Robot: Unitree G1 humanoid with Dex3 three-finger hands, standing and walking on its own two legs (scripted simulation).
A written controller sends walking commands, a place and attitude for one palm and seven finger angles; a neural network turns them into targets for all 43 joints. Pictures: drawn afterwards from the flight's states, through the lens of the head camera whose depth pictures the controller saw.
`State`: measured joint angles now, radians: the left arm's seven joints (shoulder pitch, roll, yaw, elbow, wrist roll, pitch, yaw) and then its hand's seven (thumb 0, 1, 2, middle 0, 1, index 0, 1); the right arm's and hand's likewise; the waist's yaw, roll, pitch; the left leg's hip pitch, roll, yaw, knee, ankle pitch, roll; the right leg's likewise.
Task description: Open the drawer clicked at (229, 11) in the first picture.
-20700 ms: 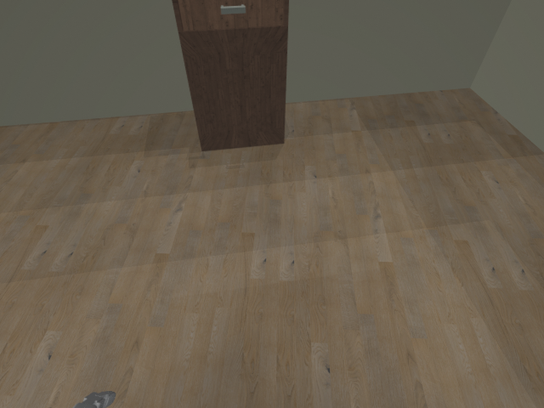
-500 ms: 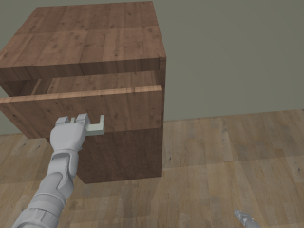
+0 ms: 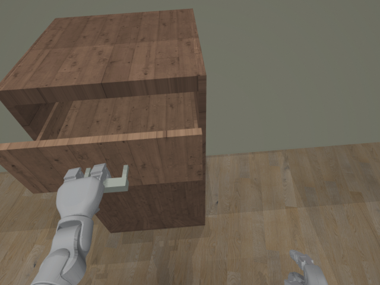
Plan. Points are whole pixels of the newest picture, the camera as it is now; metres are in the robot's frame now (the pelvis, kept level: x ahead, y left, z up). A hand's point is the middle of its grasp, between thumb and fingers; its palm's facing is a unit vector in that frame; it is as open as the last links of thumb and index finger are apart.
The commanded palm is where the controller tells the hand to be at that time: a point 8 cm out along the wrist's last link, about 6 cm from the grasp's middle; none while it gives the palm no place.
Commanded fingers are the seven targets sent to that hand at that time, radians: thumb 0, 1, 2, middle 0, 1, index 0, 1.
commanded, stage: pull the drawer open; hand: left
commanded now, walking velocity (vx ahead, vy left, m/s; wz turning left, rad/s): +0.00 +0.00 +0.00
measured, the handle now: (105, 178) +0.34 +0.23 +0.03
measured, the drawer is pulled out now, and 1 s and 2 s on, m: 0.15 0.26 0.30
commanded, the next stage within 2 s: open the thumb to release the handle in 1.60 s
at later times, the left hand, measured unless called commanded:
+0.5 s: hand (88, 229) +0.23 +0.24 +0.01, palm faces +0.01 -0.10 -1.00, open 5.6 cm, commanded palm +0.19 +0.22 +0.07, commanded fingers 0.00 0.90 0.90 -0.40 -1.35 -0.40 -1.35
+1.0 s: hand (80, 262) +0.17 +0.23 +0.01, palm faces +0.01 -0.11 -0.99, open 5.5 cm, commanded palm +0.13 +0.22 +0.07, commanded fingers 0.00 0.90 0.90 -0.40 -1.35 -0.40 -1.35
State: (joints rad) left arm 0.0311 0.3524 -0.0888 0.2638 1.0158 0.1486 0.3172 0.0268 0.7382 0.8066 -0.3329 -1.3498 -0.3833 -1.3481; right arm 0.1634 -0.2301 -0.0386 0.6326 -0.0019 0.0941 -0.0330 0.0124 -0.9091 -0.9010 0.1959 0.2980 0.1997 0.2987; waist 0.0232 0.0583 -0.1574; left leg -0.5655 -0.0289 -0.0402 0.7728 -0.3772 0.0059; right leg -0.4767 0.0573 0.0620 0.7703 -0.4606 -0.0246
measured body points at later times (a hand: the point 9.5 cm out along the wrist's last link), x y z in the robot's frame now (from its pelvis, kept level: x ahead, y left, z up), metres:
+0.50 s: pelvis +0.00 +0.00 +0.00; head +0.01 -0.03 +0.45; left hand +0.22 +0.24 +0.06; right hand +0.20 -0.22 -0.10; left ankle +0.00 +0.12 -0.71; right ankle -0.05 -0.11 -0.71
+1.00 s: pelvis -0.01 +0.00 -0.01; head +0.00 -0.03 +0.44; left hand +0.16 +0.23 +0.06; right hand +0.21 -0.21 -0.10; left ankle +0.00 +0.12 -0.71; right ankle -0.05 -0.11 -0.71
